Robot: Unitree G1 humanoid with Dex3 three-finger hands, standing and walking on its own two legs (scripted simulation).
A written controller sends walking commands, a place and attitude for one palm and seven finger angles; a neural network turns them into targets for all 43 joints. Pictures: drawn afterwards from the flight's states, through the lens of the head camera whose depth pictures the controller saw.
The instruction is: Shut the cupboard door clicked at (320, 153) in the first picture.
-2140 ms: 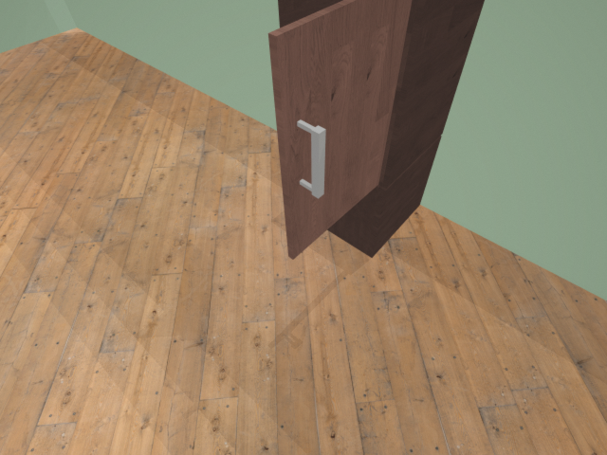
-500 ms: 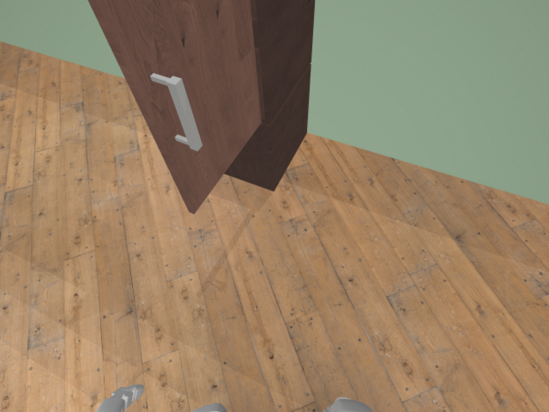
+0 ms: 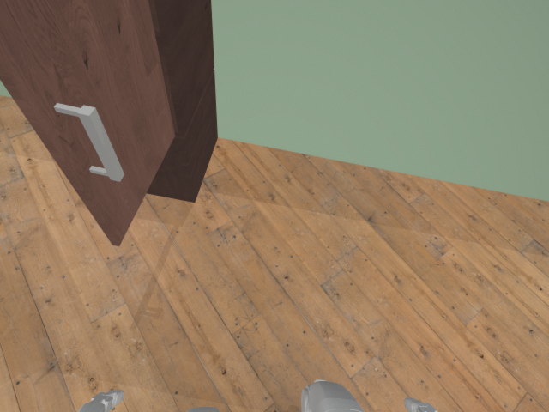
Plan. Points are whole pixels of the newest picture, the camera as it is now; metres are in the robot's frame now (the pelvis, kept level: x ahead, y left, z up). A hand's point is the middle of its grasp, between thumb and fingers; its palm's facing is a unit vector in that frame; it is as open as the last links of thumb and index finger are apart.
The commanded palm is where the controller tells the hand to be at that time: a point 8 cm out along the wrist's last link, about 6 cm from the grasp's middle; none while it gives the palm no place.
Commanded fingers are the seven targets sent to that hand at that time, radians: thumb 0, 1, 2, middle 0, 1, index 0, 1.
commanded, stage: walk around to get in front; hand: left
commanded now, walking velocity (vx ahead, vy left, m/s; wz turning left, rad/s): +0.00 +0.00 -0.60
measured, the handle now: (92, 145) +0.50 +0.38 -0.01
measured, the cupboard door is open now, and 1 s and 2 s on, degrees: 88 88 88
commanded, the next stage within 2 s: none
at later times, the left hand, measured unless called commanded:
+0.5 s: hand (201, 371) +0.18 +0.13 -0.16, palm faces -0.34 -0.91 -0.25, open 7.3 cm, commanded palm none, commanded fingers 0.00 0.90 0.90 -0.20 -0.30 -0.20 -0.30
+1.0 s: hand (243, 328) +0.26 +0.07 -0.17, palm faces -0.59 -0.76 -0.28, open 7.4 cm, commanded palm none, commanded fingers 0.00 0.90 0.90 -0.20 -0.30 -0.20 -0.30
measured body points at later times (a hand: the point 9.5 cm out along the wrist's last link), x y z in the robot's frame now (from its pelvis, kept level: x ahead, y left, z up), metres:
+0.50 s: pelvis +0.02 -0.03 +0.00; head +0.08 -0.06 +0.44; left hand +0.20 +0.17 -0.14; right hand +0.01 -0.31 -0.15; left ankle +0.07 +0.12 -0.69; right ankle -0.02 -0.14 -0.74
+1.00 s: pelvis +0.04 -0.04 -0.02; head +0.08 -0.09 +0.43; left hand +0.29 +0.11 -0.15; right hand -0.08 -0.29 -0.17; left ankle +0.09 +0.10 -0.72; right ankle -0.03 -0.13 -0.74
